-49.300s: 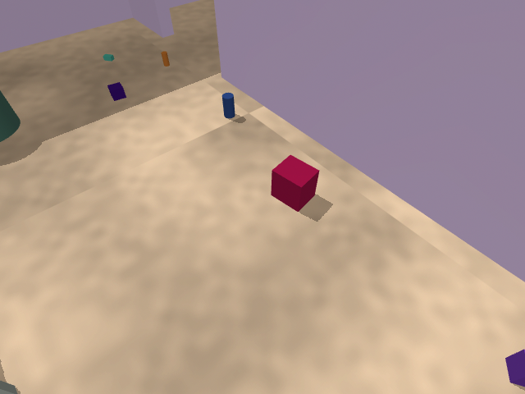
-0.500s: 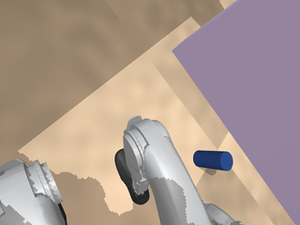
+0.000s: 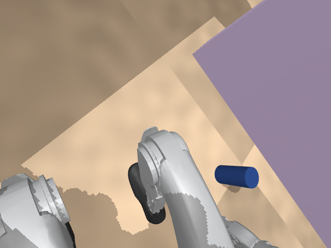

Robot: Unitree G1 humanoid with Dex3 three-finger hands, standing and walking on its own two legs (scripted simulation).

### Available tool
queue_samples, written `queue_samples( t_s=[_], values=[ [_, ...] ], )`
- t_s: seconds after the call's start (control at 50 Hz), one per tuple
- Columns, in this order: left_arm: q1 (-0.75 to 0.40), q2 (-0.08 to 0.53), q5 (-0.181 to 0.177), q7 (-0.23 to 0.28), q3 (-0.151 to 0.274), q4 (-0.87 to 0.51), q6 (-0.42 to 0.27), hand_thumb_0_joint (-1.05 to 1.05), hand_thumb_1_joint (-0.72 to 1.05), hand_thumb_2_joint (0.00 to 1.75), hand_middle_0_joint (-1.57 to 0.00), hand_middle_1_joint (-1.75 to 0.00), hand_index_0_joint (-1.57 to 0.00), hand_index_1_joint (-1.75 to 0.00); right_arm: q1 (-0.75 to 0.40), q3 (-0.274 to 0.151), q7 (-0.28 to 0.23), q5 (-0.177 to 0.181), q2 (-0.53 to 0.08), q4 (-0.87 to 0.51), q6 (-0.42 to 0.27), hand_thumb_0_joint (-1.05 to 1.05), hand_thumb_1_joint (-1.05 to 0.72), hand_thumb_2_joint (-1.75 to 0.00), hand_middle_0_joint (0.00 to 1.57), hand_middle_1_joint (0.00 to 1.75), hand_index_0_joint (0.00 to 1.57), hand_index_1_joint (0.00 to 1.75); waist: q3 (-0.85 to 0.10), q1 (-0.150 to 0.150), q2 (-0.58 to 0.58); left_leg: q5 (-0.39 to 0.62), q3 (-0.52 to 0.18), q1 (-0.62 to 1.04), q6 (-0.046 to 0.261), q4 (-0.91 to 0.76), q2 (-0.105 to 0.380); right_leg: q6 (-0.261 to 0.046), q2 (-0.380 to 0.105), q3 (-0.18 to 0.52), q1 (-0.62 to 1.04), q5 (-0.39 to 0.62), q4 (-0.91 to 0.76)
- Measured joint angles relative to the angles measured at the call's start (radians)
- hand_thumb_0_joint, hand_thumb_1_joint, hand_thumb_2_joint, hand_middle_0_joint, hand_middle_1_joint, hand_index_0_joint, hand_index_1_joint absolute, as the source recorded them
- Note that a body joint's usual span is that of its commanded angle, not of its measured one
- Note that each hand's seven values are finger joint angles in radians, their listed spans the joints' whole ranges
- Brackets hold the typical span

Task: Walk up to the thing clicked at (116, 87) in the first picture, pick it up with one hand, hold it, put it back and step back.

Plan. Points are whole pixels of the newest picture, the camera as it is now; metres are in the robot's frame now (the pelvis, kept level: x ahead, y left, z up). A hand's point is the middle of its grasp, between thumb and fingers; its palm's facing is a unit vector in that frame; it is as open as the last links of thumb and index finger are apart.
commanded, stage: withdraw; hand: left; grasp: from above
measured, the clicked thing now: out of the picture +0.45 +0.32 -0.27
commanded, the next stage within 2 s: home in 1.00 s
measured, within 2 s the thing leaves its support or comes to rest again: neither
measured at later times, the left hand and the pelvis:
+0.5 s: hand out of the picture +0.46 +0.34 -0.11, palm faces -0.35 -0.08 -0.93, open 14.2 cm; pelvis +0.00 +0.00 +0.03, yaw +4 degrees
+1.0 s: hand out of the picture +0.43 +0.32 -0.12, palm faces -0.50 -0.08 -0.87, open 14.0 cm; pelvis -0.02 -0.01 +0.04, yaw +6 degrees
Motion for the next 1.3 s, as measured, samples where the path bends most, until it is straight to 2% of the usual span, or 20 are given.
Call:
queue_samples(
  t_s=[0.18, 0.3, 0.36, 0.42, 0.52, 0.58, 0.64, 0.72, 0.82, 0.94, 1.08, 1.14, 1.2, 1.24, 1.3],
  values=[
    [-0.006, 0.002, 0.004, -0.006, -0.002, -0.024, 0.0, 0.0, -0.55, 1.04, -0.09, -1.01, -0.08, -1.03, 0.009, -0.002, -0.004, 0.002, -0.006, -0.001, -0.006, 0.0, -0.91, -0.9, 0.2, 0.3, 0.2, 0.3, 0.008, -0.003, -0.009, 0.002, -0.001, 0.006, -0.002, -0.004, 0.001, -0.001, 0.001, -0.001, 0.004, 0.004, -0.004],
    [0.073, -0.072, 0.008, -0.056, -0.016, -0.235, 0.007, 0.0, -0.56, 1.02, -0.09, -1.02, -0.09, -1.03, 0.035, -0.04, 0.002, 0.028, 0.008, 0.019, 0.031, 0.0, -0.92, -0.9, 0.2, 0.3, 0.2, 0.3, -0.055, 0.032, 0.028, -0.004, 0.005, -0.003, -0.007, -0.02, -0.001, -0.013, -0.007, 0.002, -0.008, -0.005, -0.011],
    [0.122, -0.12, 0.005, -0.109, -0.032, -0.332, 0.02, 0.0, -0.56, 1.02, -0.09, -1.02, -0.09, -1.03, 0.042, -0.079, 0.005, 0.055, 0.022, 0.028, 0.074, 0.0, -0.92, -0.9, 0.21, 0.3, 0.2, 0.3, -0.114, 0.059, 0.063, -0.004, 0.019, -0.007, -0.006, -0.037, -0.003, -0.015, -0.013, 0.012, -0.014, -0.013, -0.017],
    [0.152, -0.158, -0.002, -0.184, -0.053, -0.413, 0.033, 0.0, -0.56, 1.02, -0.09, -1.02, -0.09, -1.03, 0.039, -0.117, 0.0, 0.083, 0.033, 0.027, 0.119, 0.0, -0.92, -0.9, 0.21, 0.3, 0.2, 0.3, -0.164, 0.09, 0.094, 0.0, 0.041, 0.001, -0.001, -0.062, -0.003, -0.01, -0.02, 0.028, -0.008, -0.019, -0.029],
    [0.146, -0.2, -0.03, -0.319, -0.114, -0.495, 0.052, 0.0, -0.56, 1.03, -0.09, -1.01, -0.08, -1.03, 0.022, -0.167, -0.035, 0.125, 0.051, 0.011, 0.187, 0.0, -0.92, -0.9, 0.2, 0.3, 0.2, 0.3, -0.224, 0.143, 0.123, 0.019, 0.083, 0.047, 0.004, -0.131, -0.005, -0.014, -0.034, 0.059, 0.028, -0.019, -0.068],
    [0.115, -0.211, -0.052, -0.4, -0.161, -0.492, 0.051, 0.0, -0.56, 1.03, -0.09, -1.01, -0.08, -1.03, 0.01, -0.179, -0.068, 0.14, 0.056, -0.009, 0.217, 0.0, -0.92, -0.9, 0.2, 0.3, 0.2, 0.3, -0.242, 0.163, 0.131, 0.034, 0.101, 0.085, 0.006, -0.179, -0.005, -0.015, -0.041, 0.072, 0.06, -0.012, -0.102],
    [0.09, -0.213, -0.069, -0.472, -0.192, -0.486, 0.035, 0.0, -0.55, 1.03, -0.09, -1.02, -0.08, -1.03, 0.001, -0.178, -0.109, 0.149, 0.053, -0.035, 0.238, 0.0, -0.92, -0.9, 0.2, 0.3, 0.2, 0.3, -0.239, 0.17, 0.131, 0.053, 0.11, 0.12, 0.006, -0.223, -0.007, -0.019, -0.047, 0.077, 0.093, 0.001, -0.138],
    [0.071, -0.21, -0.072, -0.524, -0.21, -0.489, -0.007, 0.0, -0.54, 1.04, -0.09, -1.02, -0.08, -1.03, 0.003, -0.17, -0.16, 0.153, 0.042, -0.063, 0.257, 0.0, -0.91, -0.9, 0.21, 0.3, 0.2, 0.3, -0.226, 0.168, 0.119, 0.076, 0.115, 0.147, 0.005, -0.266, -0.008, -0.025, -0.051, 0.079, 0.118, 0.021, -0.174],
    [0.046, -0.199, -0.043, -0.504, -0.219, -0.448, -0.064, 0.0, -0.53, 1.03, -0.09, -1.02, -0.09, -1.03, 0.019, -0.152, -0.202, 0.148, 0.023, -0.062, 0.271, 0.0, -0.91, -0.9, 0.21, 0.3, 0.2, 0.3, -0.212, 0.148, 0.099, 0.095, 0.113, 0.138, 0.004, -0.277, -0.01, -0.028, -0.051, 0.076, 0.111, 0.039, -0.186],
    [0.045, -0.186, 0.014, -0.412, -0.202, -0.369, -0.101, 0.0, -0.53, 1.04, -0.09, -1.02, -0.09, -1.03, 0.049, -0.136, -0.21, 0.13, 0.014, -0.044, 0.272, 0.0, -0.9, -0.9, 0.2, 0.3, 0.2, 0.3, -0.189, 0.116, 0.092, 0.1, 0.105, 0.089, 0.005, -0.236, -0.013, -0.028, -0.048, 0.071, 0.069, 0.044, -0.154],
    [0.084, -0.2, 0.067, -0.289, -0.142, -0.363, -0.104, 0.0, -0.52, 1.03, -0.09, -1.03, -0.1, -1.03, 0.093, -0.134, -0.194, 0.11, 0.047, -0.023, 0.251, 0.0, -0.9, -0.9, 0.21, 0.3, 0.2, 0.3, -0.169, 0.099, 0.089, 0.094, 0.101, 0.029, 0.005, -0.174, -0.018, -0.023, -0.046, 0.073, 0.013, 0.037, -0.094],
    [0.118, -0.22, 0.063, -0.243, -0.116, -0.406, -0.077, 0.0, -0.5, 1.01, -0.1, -1.02, -0.11, -1.02, 0.103, -0.143, -0.185, 0.108, 0.072, -0.013, 0.24, 0.0, -0.9, -0.89, 0.21, 0.3, 0.2, 0.3, -0.179, 0.1, 0.094, 0.088, 0.105, 0.015, 0.005, -0.16, -0.017, -0.02, -0.044, 0.077, -0.004, 0.032, -0.079],
    [0.146, -0.249, 0.043, -0.223, -0.102, -0.449, -0.036, 0.0, -0.47, 0.98, -0.13, -1.0, -0.13, -0.99, 0.105, -0.155, -0.178, 0.114, 0.095, -0.001, 0.235, 0.0, -0.9, -0.89, 0.21, 0.3, 0.2, 0.3, -0.205, 0.109, 0.105, 0.081, 0.113, 0.013, 0.007, -0.165, -0.013, -0.02, -0.042, 0.085, -0.012, 0.027, -0.079],
    [0.155, -0.268, 0.023, -0.223, -0.105, -0.461, -0.005, 0.0, -0.45, 0.96, -0.15, -0.97, -0.15, -0.97, 0.099, -0.164, -0.175, 0.122, 0.107, 0.007, 0.236, 0.0, -0.9, -0.89, 0.21, 0.3, 0.2, 0.3, -0.227, 0.119, 0.115, 0.075, 0.12, 0.022, 0.009, -0.177, -0.009, -0.019, -0.041, 0.09, -0.007, 0.022, -0.088],
    [0.167, -0.297, -0.031, -0.251, -0.111, -0.479, 0.039, 0.0, -0.37, 0.91, -0.18, -0.89, -0.17, -0.89, 0.085, -0.177, -0.174, 0.136, 0.115, 0.016, 0.239, 0.0, -0.89, -0.89, 0.21, 0.3, 0.2, 0.3, -0.256, 0.139, 0.133, 0.065, 0.129, 0.05, 0.013, -0.205, -0.005, -0.015, -0.042, 0.096, 0.016, 0.014, -0.113]
  ],
)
